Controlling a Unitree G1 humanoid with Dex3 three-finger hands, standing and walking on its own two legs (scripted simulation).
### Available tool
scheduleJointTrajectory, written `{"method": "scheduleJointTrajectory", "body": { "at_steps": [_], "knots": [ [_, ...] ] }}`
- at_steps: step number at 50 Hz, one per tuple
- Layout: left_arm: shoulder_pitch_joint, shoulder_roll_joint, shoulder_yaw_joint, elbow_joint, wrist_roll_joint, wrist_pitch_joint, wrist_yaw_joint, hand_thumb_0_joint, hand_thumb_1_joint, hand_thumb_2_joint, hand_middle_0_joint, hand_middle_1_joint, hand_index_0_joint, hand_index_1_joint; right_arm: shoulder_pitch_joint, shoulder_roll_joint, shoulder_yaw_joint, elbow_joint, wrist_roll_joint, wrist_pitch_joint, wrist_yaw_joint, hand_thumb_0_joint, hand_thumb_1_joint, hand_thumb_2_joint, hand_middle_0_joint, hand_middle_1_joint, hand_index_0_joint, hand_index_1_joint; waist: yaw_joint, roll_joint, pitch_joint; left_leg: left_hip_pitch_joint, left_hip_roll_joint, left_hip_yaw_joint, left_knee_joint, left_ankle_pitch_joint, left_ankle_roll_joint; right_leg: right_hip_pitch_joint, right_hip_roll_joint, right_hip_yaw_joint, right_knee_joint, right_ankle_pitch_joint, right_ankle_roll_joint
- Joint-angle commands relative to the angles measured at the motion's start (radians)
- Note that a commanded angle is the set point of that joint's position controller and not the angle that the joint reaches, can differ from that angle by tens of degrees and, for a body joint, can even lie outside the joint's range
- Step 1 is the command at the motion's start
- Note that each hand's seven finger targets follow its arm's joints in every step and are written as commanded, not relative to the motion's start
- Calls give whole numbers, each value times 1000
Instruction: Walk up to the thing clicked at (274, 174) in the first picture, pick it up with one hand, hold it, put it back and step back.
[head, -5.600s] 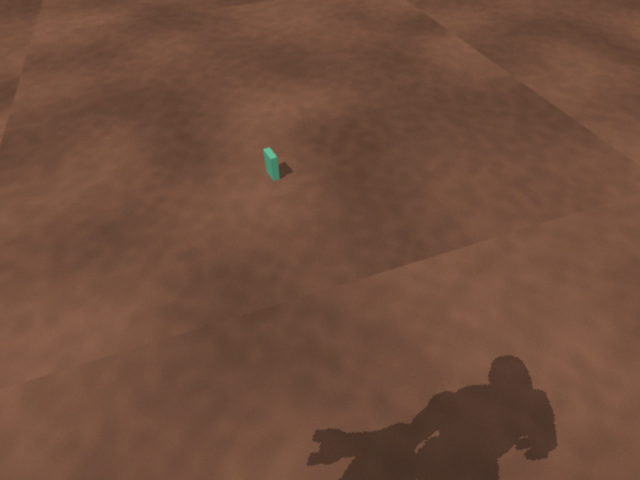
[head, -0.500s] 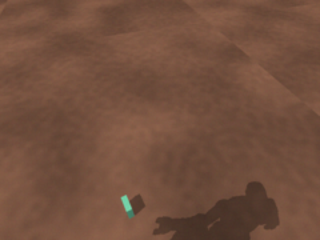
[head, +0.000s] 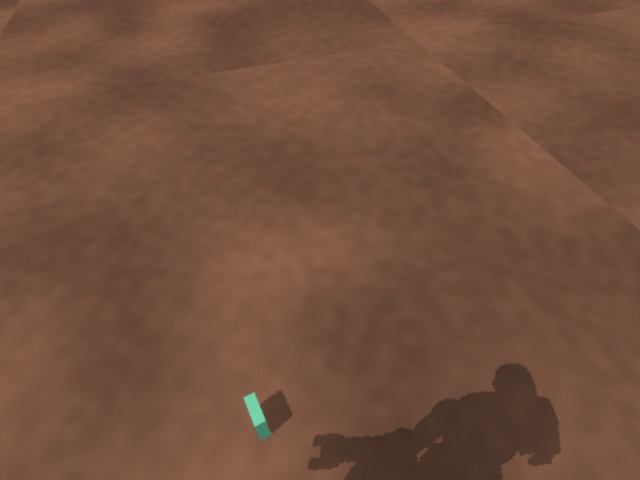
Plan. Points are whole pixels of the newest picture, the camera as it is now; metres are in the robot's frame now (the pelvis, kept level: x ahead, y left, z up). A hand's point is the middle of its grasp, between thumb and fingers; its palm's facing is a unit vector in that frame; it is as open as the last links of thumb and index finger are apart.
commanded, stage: stand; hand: left
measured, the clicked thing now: (257, 416) +0.42 +0.21 -0.72
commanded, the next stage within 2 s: none
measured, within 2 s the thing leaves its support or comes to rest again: neither
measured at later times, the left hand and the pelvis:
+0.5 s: hand out of the picture +0.08 +0.25 -0.16, palm faces -0.03 -0.94 -0.34, open 7.4 cm; pelvis +0.00 -0.01 +0.00, yaw -1 degrees
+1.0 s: hand out of the picture +0.07 +0.24 -0.16, palm faces -0.04 -0.94 -0.35, open 7.4 cm; pelvis +0.00 -0.01 +0.00, yaw -1 degrees
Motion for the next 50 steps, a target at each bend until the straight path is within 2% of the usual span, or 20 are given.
{"method": "scheduleJointTrajectory", "body": {
  "at_steps": [1, 4, 8, 11, 14, 16, 19, 26, 29, 32, 35, 40, 46, 50],
  "knots": [
    [-48, 200, 33, -60, -2, -23, 13, 0, 900, 900, -200, -300, -200, -300, -72, -216, -38, -70, 3, -19, -16, 0, -900, -900, 200, 300, 200, 300, 1, 0, -45, 4, 125, -100, -55, 247, 19, 5, -110, 94, -49, 169, -30],
    [-50, 212, 33, -63, -4, -24, 13, 0, 900, 900, -200, -300, -200, -300, -58, -212, -37, -63, 4, -18, -15, 0, -900, -900, 200, 300, 200, 300, -2, 1, -66, 15, 121, -95, -67, 242, 11, 17, -108, 92, -52, 162, -29],
    [-48, 208, 29, -62, 0, -25, 13, 0, 900, 900, -200, -300, -200, -300, -68, -212, -36, -64, 6, -15, -13, 0, -900, -900, 200, 300, 200, 300, -2, 6, -83, 20, 122, -91, -68, 193, 17, 20, -113, 97, -62, 140, -29],
    [-39, 212, 28, -64, 2, -27, 13, 0, 900, 900, -200, -300, -200, -300, -68, -211, -36, -64, 5, -17, -12, 0, -900, -900, 200, 300, 200, 300, -1, -4, -100, 50, 129, -91, -62, 239, 19, 19, -114, 94, -55, 183, -31],
    [-48, 214, 27, -68, 0, -27, 14, 0, 900, 900, -200, -300, -200, -300, -73, -209, -36, -63, 3, -18, -12, 0, -900, -900, 200, 300, 200, 300, -2, -8, -95, 47, 130, -88, -62, 251, 17, 18, -114, 94, -53, 195, -32],
    [-51, 213, 27, -67, -2, -24, 12, 0, 900, 900, -200, -300, -200, -300, -65, -213, -34, -60, 4, -18, -13, 0, -900, -900, 200, 300, 200, 300, -6, 7, -76, 32, 124, -84, -72, 201, 14, 8, -113, 102, -64, 149, -31],
    [-37, 207, 25, -62, 1, -22, 12, 0, 900, 900, -200, -300, -200, -300, -76, -215, -37, -63, 5, -16, -12, 0, -900, -900, 200, 300, 200, 300, 1, -2, -67, 29, 126, -89, -76, 191, 13, -3, -107, 94, -63, 121, -31],
    [-29, 216, 27, -65, -1, -25, 12, 0, 900, 900, -200, -300, -200, -300, -62, -212, -35, -61, 4, -19, -12, 0, -900, -900, 200, 300, 200, 300, 3, -9, -72, 38, 126, -89, -75, 218, 16, 6, -113, 103, -59, 166, -35],
    [-37, 215, 26, -68, 0, -24, 12, 0, 900, 900, -200, -300, -200, -300, -54, -207, -33, -62, 2, -19, -11, 0, -900, -900, 200, 300, 200, 300, -4, -19, -64, 29, 125, -88, -76, 181, 13, -2, -111, 101, -65, 134, -34],
    [-29, 214, 26, -68, -1, -23, 11, 0, 900, 900, -200, -300, -200, -300, -56, -213, -34, -61, 3, -17, -12, 0, -900, -900, 200, 300, 200, 300, 0, 5, -71, 42, 124, -83, -73, 189, 14, -7, -111, 107, -66, 140, -36],
    [-31, 223, 27, -72, 1, -25, 13, 0, 900, 900, -200, -300, -200, -300, -42, -205, -33, -62, 1, -17, -12, 0, -900, -900, 200, 300, 200, 300, -3, -21, -75, 35, 126, -86, -72, 190, 13, 3, -111, 104, -61, 146, -36],
    [-19, 219, 26, -64, 0, -22, 11, 0, 900, 900, -200, -300, -200, -300, -46, -208, -32, -60, 3, -15, -12, 0, -900, -900, 200, 300, 200, 300, 0, -10, -40, 22, 120, -88, -85, 118, 13, -30, -107, 107, -75, 76, -33],
    [-19, 226, 26, -73, 2, -26, 12, 0, 900, 900, -200, -300, -200, -300, -37, -206, -33, -64, 2, -18, -11, 0, -900, -900, 200, 300, 200, 300, -2, -17, -63, 45, 127, -88, -72, 180, 14, -15, -111, 112, -65, 140, -38],
    [-13, 219, 26, -71, 0, -24, 12, 0, 899, 900, -200, -300, -200, -300, -37, -211, -34, -63, 2, -16, -11, 0, -900, -900, 200, 300, 200, 300, 1, -1, -54, 32, 125, -88, -73, 146, 17, -14, -111, 112, -74, 108, -38]
  ]
}}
